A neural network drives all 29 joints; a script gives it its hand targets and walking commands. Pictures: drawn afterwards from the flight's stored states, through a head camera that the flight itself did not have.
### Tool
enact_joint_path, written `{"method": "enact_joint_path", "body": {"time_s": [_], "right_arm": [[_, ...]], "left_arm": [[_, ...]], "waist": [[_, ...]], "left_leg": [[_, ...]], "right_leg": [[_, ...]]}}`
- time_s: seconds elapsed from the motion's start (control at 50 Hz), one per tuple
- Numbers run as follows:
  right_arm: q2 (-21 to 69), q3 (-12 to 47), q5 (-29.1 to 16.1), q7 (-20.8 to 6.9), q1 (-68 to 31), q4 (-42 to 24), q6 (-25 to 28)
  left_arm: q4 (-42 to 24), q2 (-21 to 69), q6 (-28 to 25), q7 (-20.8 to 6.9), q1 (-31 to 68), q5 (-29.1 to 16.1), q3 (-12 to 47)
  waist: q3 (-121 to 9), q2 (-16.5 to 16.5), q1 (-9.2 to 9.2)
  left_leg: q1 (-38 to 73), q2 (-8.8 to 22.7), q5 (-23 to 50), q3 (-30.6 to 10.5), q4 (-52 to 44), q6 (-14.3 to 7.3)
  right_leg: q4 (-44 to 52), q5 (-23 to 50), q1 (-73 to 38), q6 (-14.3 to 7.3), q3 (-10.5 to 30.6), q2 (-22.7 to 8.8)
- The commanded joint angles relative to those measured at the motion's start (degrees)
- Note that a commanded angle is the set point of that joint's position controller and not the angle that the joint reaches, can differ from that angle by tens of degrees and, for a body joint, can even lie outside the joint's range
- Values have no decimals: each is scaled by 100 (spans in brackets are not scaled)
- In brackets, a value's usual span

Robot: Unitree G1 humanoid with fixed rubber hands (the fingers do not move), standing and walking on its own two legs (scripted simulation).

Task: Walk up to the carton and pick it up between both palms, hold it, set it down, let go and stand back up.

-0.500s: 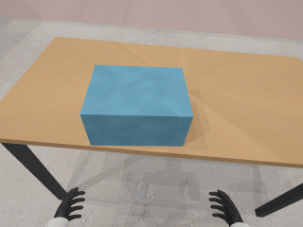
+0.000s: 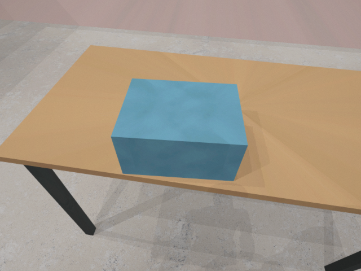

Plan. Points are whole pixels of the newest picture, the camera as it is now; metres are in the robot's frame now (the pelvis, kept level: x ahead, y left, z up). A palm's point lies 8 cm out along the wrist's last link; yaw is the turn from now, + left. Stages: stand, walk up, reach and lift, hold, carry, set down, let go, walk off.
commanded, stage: stand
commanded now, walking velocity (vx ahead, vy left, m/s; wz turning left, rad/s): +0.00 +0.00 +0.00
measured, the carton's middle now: (181, 128) +0.45 +0.00 +0.05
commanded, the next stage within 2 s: none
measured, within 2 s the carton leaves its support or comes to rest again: neither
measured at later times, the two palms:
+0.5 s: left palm out of the picture -0.05 +0.20 -0.14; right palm out of the picture -0.04 -0.21 -0.15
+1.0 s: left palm out of the picture -0.07 +0.17 -0.15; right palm out of the picture -0.05 -0.22 -0.15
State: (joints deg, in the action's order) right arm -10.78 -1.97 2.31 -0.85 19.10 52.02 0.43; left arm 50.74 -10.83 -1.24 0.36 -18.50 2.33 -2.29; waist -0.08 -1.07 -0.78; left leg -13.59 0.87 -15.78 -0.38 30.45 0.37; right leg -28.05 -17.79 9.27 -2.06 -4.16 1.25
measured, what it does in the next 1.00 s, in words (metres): stands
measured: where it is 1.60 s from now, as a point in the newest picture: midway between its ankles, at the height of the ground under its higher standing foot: outside the picture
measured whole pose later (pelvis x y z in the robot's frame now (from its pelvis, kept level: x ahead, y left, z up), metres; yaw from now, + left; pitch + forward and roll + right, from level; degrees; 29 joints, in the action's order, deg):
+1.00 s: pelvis -0.02 -0.03 +0.00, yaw +2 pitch -3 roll +0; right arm -5.0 0.9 1.4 2.3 17.9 68.8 -0.8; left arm 67.5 -4.9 -0.7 2.4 -19.1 1.3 -0.5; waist 1.8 -0.1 -0.4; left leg -12.2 1.3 -11.9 -2.8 26.6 2.4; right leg -26.2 -15.9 8.1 -4.1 -6.6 1.9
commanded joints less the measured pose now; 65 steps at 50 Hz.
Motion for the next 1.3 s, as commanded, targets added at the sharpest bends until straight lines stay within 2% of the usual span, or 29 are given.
{"method": "enact_joint_path", "body": {"time_s": [0.0,0.16,0.38,0.82,1.08,1.28], "right_arm": [[-599,-132,-18,126,362,25,57],[-392,-41,-47,207,452,603,20],[-165,63,-71,265,452,1138,4],[145,219,-88,332,440,1621,-91],[198,261,-110,351,357,1691,-101],[205,273,-137,373,308,1729,-107]], "left_arm": [[-12,-601,-104,99,-184,-34,-132],[657,-388,-65,133,-449,-56,-82],[1247,-90,-38,171,-530,-76,4],[1611,100,25,221,-608,-99,107],[1622,116,3,226,-619,-118,128],[1635,105,-17,232,-689,-133,132]], "waist": [[412,87,56],[733,-60,42],[679,66,41],[876,75,43],[803,91,32],[783,91,14]], "left_leg": [[-120,430,1459,-530,-619,-175],[-143,379,1156,-597,-875,-173],[-123,332,910,-593,-965,-153],[-187,261,737,-516,-863,-47],[-157,286,844,-453,-749,28],[-189,319,912,-394,-664,84]], "right_leg": [[800,1262,220,-63,686,-674],[998,785,202,-47,657,-644],[1048,588,91,-47,583,-633],[1257,-14,416,-128,734,-722],[1362,138,331,-188,782,-786],[1310,775,131,-177,750,-823]]}}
